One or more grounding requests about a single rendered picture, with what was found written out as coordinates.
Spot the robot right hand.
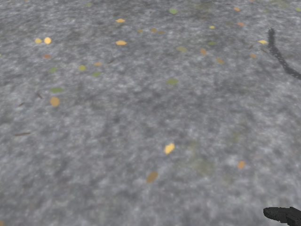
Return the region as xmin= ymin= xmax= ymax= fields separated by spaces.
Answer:
xmin=263 ymin=206 xmax=301 ymax=226

